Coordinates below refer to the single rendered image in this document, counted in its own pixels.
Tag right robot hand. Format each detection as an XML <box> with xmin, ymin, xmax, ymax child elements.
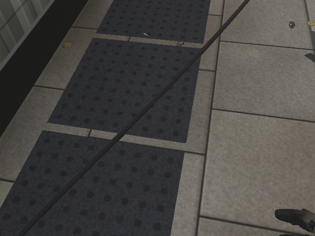
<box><xmin>275</xmin><ymin>208</ymin><xmax>315</xmax><ymax>236</ymax></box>

